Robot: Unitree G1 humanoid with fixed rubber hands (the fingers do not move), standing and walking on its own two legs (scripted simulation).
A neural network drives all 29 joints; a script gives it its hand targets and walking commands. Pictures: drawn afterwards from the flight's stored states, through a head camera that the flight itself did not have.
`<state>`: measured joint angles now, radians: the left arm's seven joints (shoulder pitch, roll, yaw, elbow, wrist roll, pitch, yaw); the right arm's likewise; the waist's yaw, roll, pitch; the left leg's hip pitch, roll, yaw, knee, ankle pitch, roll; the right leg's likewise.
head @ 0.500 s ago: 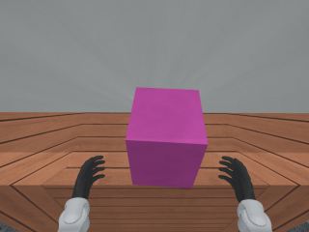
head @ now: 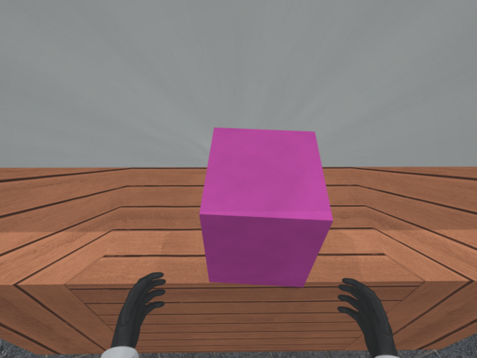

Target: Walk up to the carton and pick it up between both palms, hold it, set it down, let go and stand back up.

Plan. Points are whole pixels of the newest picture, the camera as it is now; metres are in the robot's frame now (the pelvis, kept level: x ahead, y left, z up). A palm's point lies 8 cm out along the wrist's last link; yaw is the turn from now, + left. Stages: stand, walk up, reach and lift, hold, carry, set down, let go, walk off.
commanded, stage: let go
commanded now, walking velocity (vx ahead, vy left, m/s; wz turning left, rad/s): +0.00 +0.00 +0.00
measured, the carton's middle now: (259, 209) +0.40 -0.02 -0.01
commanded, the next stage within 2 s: stand in 0.80 s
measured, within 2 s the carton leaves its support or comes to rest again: neither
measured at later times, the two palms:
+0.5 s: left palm (117, 349) +0.16 +0.22 -0.08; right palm (392, 354) +0.16 -0.24 -0.08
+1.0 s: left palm out of the picture +0.06 +0.22 -0.10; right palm out of the picture +0.08 -0.28 -0.12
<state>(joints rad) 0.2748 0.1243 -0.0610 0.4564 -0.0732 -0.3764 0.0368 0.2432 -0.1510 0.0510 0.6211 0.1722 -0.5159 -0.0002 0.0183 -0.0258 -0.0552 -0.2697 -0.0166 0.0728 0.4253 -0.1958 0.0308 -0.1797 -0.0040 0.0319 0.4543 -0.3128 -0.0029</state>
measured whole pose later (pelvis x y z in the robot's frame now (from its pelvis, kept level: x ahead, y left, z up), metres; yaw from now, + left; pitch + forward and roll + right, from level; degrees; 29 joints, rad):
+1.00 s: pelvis -0.02 -0.04 -0.01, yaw +1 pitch -1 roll +0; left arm 0.40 0.24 0.01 0.60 0.04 0.02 0.02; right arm 0.25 -0.22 -0.02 0.88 -0.05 0.02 0.01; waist 0.01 0.00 -0.07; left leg -0.29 0.04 0.02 0.55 -0.24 -0.02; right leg -0.17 0.05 -0.01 0.54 -0.35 -0.06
